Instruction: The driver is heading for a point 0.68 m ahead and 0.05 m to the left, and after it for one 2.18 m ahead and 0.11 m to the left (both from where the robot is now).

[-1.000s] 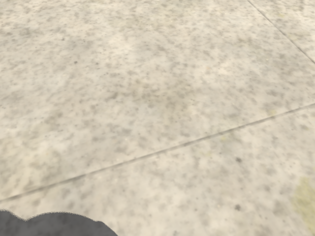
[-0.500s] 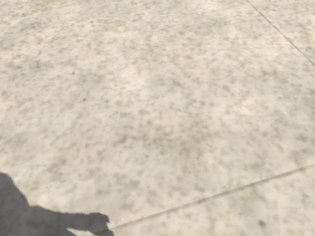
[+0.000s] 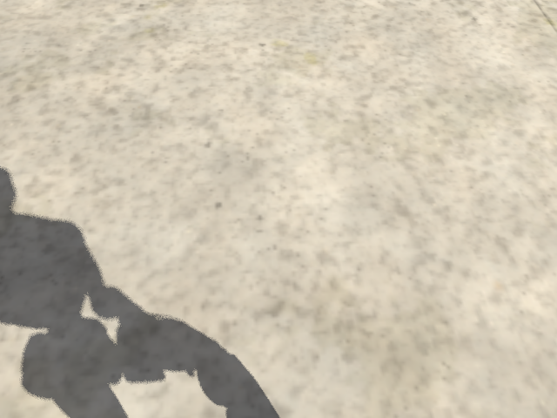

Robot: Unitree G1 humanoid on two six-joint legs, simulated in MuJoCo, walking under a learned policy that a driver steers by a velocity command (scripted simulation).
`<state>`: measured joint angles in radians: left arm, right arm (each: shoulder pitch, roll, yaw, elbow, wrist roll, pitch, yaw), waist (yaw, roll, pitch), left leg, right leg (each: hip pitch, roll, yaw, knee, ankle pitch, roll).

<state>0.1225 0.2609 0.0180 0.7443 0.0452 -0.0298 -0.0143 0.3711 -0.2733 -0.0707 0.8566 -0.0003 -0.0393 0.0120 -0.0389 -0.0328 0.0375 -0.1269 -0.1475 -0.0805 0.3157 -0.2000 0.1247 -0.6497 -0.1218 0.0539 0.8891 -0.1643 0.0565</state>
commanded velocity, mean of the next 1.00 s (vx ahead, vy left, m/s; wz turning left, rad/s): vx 0.50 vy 0.00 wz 0.40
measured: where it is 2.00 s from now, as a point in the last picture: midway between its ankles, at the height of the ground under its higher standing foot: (197, 226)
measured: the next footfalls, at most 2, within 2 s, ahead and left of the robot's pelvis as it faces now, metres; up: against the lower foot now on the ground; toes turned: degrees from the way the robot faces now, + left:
right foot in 0.20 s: +0.29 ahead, -0.14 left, +0.00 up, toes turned +9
left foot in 0.72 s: +0.48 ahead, +0.16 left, +0.00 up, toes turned +28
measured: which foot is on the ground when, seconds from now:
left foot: down 0.00-0.22, up 0.24-0.70, down 0.72-1.00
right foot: up 0.00-0.18, down 0.20-0.72, up 0.74-1.00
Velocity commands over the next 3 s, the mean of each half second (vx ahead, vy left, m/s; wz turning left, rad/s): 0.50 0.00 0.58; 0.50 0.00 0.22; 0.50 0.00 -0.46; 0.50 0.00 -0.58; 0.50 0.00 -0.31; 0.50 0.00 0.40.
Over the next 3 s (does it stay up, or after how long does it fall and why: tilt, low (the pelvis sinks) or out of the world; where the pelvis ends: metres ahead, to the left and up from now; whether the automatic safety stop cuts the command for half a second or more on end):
stays up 1.54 0.06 -0.01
